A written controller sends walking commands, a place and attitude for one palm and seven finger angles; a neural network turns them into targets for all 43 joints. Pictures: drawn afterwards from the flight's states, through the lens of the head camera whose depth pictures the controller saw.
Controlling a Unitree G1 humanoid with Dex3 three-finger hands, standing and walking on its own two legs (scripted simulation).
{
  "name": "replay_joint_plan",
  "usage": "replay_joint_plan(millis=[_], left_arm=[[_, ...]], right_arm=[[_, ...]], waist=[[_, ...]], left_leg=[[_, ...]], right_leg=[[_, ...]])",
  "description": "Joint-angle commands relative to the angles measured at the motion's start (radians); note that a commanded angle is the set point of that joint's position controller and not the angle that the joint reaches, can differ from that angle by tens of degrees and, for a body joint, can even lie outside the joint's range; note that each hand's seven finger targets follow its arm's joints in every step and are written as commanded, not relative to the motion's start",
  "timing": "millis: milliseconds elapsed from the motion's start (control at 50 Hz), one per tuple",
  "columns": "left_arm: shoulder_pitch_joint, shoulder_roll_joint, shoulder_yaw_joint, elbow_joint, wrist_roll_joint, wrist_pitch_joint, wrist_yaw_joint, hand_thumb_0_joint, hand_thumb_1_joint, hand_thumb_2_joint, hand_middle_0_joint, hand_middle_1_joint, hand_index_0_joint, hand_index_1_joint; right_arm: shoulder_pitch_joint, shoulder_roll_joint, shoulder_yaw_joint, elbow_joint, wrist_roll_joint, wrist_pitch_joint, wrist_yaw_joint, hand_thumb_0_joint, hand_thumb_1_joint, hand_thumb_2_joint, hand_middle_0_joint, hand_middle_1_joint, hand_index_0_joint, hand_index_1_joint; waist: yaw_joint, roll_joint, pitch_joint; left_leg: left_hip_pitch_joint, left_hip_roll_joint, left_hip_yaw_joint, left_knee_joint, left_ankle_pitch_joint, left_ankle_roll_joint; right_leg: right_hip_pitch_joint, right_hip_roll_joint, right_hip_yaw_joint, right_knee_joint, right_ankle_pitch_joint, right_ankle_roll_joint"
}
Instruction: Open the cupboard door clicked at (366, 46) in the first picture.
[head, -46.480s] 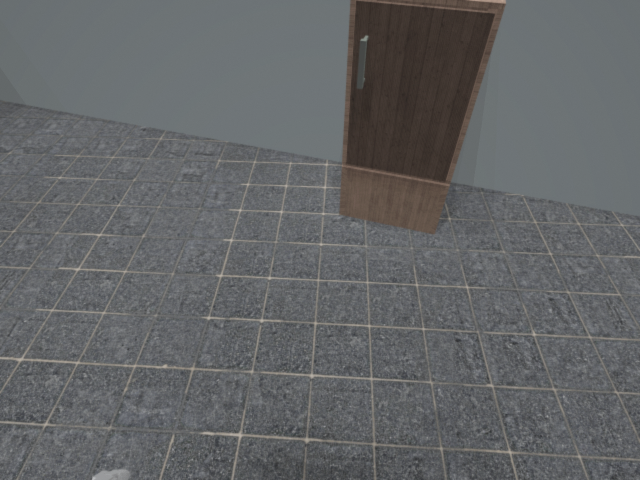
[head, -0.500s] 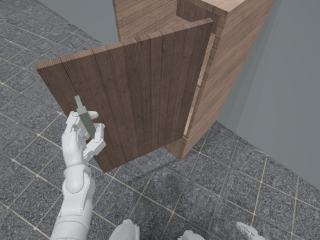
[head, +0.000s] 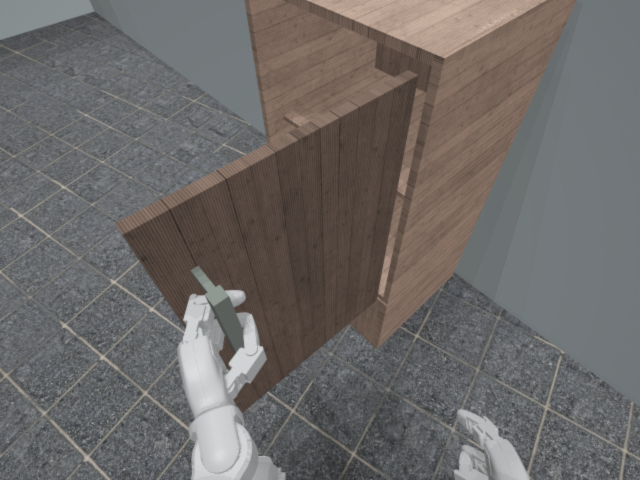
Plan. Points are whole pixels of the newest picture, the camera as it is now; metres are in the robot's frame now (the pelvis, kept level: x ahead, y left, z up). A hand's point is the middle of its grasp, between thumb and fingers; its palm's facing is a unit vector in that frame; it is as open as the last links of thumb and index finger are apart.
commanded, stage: open thumb and fingers to let go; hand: left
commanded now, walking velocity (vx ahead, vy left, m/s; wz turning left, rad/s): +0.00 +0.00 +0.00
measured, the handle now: (222, 315) +0.31 +0.14 +0.04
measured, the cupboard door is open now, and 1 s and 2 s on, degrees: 88 88 91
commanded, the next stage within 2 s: slide the hand sideways off the handle in 0.86 s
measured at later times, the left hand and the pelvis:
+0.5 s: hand (259, 345) +0.28 +0.09 +0.03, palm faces +0.39 -0.92 -0.01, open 11.4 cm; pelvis -0.01 +0.00 -0.01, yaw +1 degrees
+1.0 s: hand (255, 351) +0.27 +0.09 +0.03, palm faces +0.29 -0.96 -0.02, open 14.7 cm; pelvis -0.02 +0.03 -0.01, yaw +0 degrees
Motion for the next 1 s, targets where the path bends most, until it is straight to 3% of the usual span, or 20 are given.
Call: replay_joint_plan(millis=[0,20,60,120,160,180,200,360,420,460,560,620,660,680,820,940,960,980], left_arm=[[-0.107,-0.028,-0.061,-0.218,0.057,-0.059,0.02,0.0,0.9,0.9,-0.4,-1.35,-0.4,-1.35],[-0.211,0.006,-0.035,-0.213,0.061,-0.065,0.033,0.0,0.9,0.9,-0.4,-1.35,-0.4,-1.35],[-0.209,0.01,-0.004,-0.165,0.046,-0.068,0.041,0.0,0.76,0.84,-0.39,-1.335,-0.39,-1.335],[-0.205,0.026,0.017,-0.152,0.028,-0.069,0.034,0.0,0.55,0.75,-0.375,-1.313,-0.375,-1.313],[-0.231,0.004,-0.007,-0.17,0.023,-0.07,0.026,0.0,0.41,0.69,-0.365,-1.298,-0.365,-1.298],[-0.219,0.001,-0.012,-0.17,0.019,-0.069,0.022,0.0,0.34,0.66,-0.36,-1.29,-0.36,-1.29],[-0.215,0.01,-0.004,-0.148,0.019,-0.064,0.018,0.0,0.27,0.63,-0.355,-1.283,-0.355,-1.283],[-0.275,-0.002,-0.013,-0.131,0.023,-0.077,0.023,0.0,-0.29,0.39,-0.315,-1.222,-0.315,-1.222],[-0.28,0.002,-0.002,-0.12,0.022,-0.076,0.029,0.0,-0.5,0.3,-0.3,-1.2,-0.3,-1.2],[-0.28,0.007,0.003,-0.116,0.023,-0.074,0.032,0.0,-0.5,0.3,-0.3,-1.2,-0.3,-1.2],[-0.253,-0.031,-0.027,-0.132,0.028,-0.061,0.04,0.0,-0.5,0.3,-0.258,-0.95,-0.258,-0.95],[-0.247,-0.026,-0.016,-0.129,0.028,-0.053,0.05,0.0,-0.5,0.3,-0.233,-0.8,-0.233,-0.8],[-0.251,-0.041,-0.031,-0.142,0.029,-0.049,0.055,0.0,-0.5,0.3,-0.217,-0.7,-0.217,-0.7],[-0.243,-0.037,-0.024,-0.142,0.031,-0.048,0.059,0.0,-0.5,0.3,-0.208,-0.65,-0.208,-0.65],[-0.231,-0.077,-0.054,-0.149,0.045,-0.013,0.08,0.0,-0.5,0.3,-0.15,-0.3,-0.15,-0.3],[-0.255,-0.105,-0.078,-0.162,0.05,0.016,0.091,0.0,-0.5,0.3,-0.15,-0.3,-0.15,-0.3],[-0.254,0.028,-0.287,-0.207,0.142,-0.038,-0.12,0.0,-0.5,0.3,-0.15,-0.3,-0.15,-0.3],[-0.286,0.101,-0.205,-0.26,0.098,-0.09,-0.236,0.0,-0.5,0.3,-0.15,-0.3,-0.15,-0.3]], right_arm=[[-0.068,-0.08,-0.035,-0.139,-0.005,-0.08,-0.01,0.0,-0.9,-0.9,0.2,0.3,0.2,0.3],[-0.073,-0.084,-0.037,-0.119,-0.005,-0.08,-0.015,0.0,-0.9,-0.9,0.2,0.3,0.2,0.3],[-0.08,-0.079,-0.039,-0.108,-0.003,-0.085,-0.023,0.0,-0.9,-0.9,0.2,0.3,0.2,0.3],[-0.082,-0.078,-0.044,-0.101,-0.001,-0.084,-0.027,0.0,-0.9,-0.9,0.2,0.3,0.2,0.3],[-0.079,-0.08,-0.047,-0.098,0.003,-0.082,-0.024,0.0,-0.9,-0.9,0.2,0.3,0.2,0.3],[-0.072,-0.082,-0.045,-0.103,0.003,-0.082,-0.023,0.0,-0.9,-0.9,0.2,0.3,0.2,0.3],[-0.071,-0.084,-0.046,-0.1,0.005,-0.081,-0.024,0.0,-0.9,-0.9,0.2,0.3,0.2,0.3],[-0.081,-0.086,-0.045,-0.101,0.006,-0.078,-0.02,0.0,-0.9,-0.9,0.2,0.3,0.2,0.3],[-0.086,-0.085,-0.045,-0.102,0.003,-0.078,-0.022,0.0,-0.9,-0.9,0.2,0.3,0.2,0.3],[-0.085,-0.083,-0.044,-0.101,0.005,-0.075,-0.022,0.0,-0.9,-0.9,0.2,0.3,0.2,0.3],[-0.088,-0.083,-0.041,-0.115,0.005,-0.075,-0.019,0.0,-0.9,-0.9,0.2,0.3,0.2,0.3],[-0.09,-0.083,-0.04,-0.118,0.002,-0.075,-0.02,0.0,-0.9,-0.9,0.2,0.3,0.2,0.3],[-0.095,-0.081,-0.036,-0.122,0.004,-0.076,-0.017,0.0,-0.9,-0.9,0.2,0.3,0.2,0.3],[-0.092,-0.081,-0.038,-0.122,0.003,-0.077,-0.017,0.0,-0.9,-0.9,0.2,0.3,0.2,0.3],[-0.111,-0.077,-0.031,-0.13,0.004,-0.085,-0.011,0.0,-0.9,-0.9,0.2,0.3,0.2,0.3],[-0.114,-0.079,-0.03,-0.132,0.005,-0.089,-0.005,0.0,-0.9,-0.9,0.2,0.3,0.2,0.3],[-0.04,-0.128,-0.033,-0.122,0.023,-0.08,0.003,0.0,-0.9,-0.9,0.2,0.3,0.2,0.3],[-0.044,-0.115,-0.043,-0.138,0.025,-0.075,-0.002,0.0,-0.9,-0.9,0.2,0.3,0.2,0.3]], waist=[[-0.023,-0.14,-0.183],[-0.035,-0.125,-0.177],[-0.019,-0.135,-0.18],[-0.009,-0.158,-0.215],[-0.012,-0.121,-0.231],[-0.011,-0.123,-0.227],[-0.015,-0.161,-0.212],[-0.016,-0.13,-0.208],[-0.013,-0.143,-0.216],[-0.008,-0.133,-0.218],[-0.002,-0.104,-0.221],[0.002,-0.122,-0.222],[0.002,-0.088,-0.21],[0.006,-0.105,-0.218],[0.012,-0.07,-0.203],[0.01,-0.066,-0.205],[-0.107,-0.116,-0.134],[-0.066,-0.08,-0.196]], left_leg=[[0.123,-0.045,-0.007,-0.02,0.22,0.052],[0.108,-0.045,-0.008,-0.006,0.2,0.052],[0.086,-0.048,-0.012,-0.003,0.172,0.048],[0.068,-0.051,-0.009,0.001,0.183,0.047],[0.095,-0.05,-0.006,-0.005,0.196,0.049],[0.098,-0.05,-0.006,-0.012,0.194,0.049],[0.09,-0.047,-0.01,-0.01,0.192,0.05],[0.108,-0.046,-0.009,-0.016,0.181,0.054],[0.104,-0.046,-0.008,-0.011,0.181,0.054],[0.11,-0.047,-0.007,-0.019,0.182,0.053],[0.155,-0.044,-0.002,-0.035,0.204,0.056],[0.159,-0.043,-0.004,-0.038,0.206,0.055],[0.171,-0.042,-0.003,-0.042,0.205,0.054],[0.173,-0.041,-0.004,-0.043,0.211,0.054],[0.191,-0.036,-0.009,-0.048,0.212,0.052],[0.194,-0.034,-0.017,-0.054,0.199,0.049],[0.173,-0.034,-0.02,-0.027,0.195,0.07],[0.169,-0.037,-0.018,-0.014,0.209,0.075]], right_leg=[[0.1,-0.067,0.148,-0.188,0.64,0.1],[0.075,-0.074,0.162,-0.191,0.605,0.102],[0.082,-0.083,0.181,-0.206,0.553,0.104],[0.135,-0.097,0.214,-0.214,0.607,0.113],[0.129,-0.095,0.204,-0.208,0.62,0.11],[0.131,-0.092,0.193,-0.208,0.611,0.109],[0.129,-0.091,0.196,-0.216,0.607,0.111],[0.082,-0.08,0.169,-0.204,0.536,0.102],[0.081,-0.079,0.169,-0.204,0.53,0.103],[0.088,-0.077,0.164,-0.203,0.52,0.099],[0.057,-0.053,0.111,-0.184,0.497,0.084],[0.052,-0.044,0.099,-0.18,0.476,0.081],[0.035,-0.037,0.088,-0.178,0.447,0.073],[0.039,-0.033,0.082,-0.174,0.441,0.071],[-0.005,-0.013,0.052,-0.159,0.37,0.054],[-0.02,-0.007,0.037,-0.153,0.328,0.049],[-0.075,-0.019,0.086,-0.15,0.393,0.061],[-0.034,-0.026,0.09,-0.134,0.434,0.052]])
